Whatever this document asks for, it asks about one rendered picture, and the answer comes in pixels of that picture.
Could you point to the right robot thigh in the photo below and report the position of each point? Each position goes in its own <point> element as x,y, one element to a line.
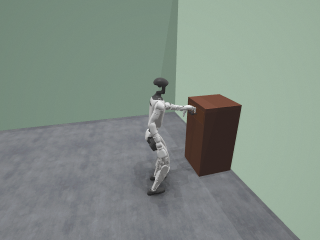
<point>153,147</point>

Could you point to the robot left hand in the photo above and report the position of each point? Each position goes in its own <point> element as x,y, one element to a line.
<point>188,107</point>

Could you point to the robot right hand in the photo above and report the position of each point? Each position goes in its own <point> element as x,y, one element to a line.
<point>161,153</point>

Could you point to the handle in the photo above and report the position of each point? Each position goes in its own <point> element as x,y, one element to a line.
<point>190,112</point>

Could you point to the left robot upper arm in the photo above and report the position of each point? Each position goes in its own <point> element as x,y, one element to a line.
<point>167,105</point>

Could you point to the humanoid robot torso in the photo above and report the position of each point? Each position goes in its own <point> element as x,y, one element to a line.
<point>158,122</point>

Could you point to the robot right forearm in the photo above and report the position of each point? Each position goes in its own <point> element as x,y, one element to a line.
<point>155,135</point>

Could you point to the right robot upper arm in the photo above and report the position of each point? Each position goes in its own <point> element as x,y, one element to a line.
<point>158,108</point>

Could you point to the drawer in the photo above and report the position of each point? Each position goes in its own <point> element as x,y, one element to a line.
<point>200,114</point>

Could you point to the robot left forearm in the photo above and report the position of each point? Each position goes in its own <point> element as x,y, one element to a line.
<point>177,107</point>

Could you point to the cabinet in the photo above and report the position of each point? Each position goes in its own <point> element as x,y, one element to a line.
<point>209,147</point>

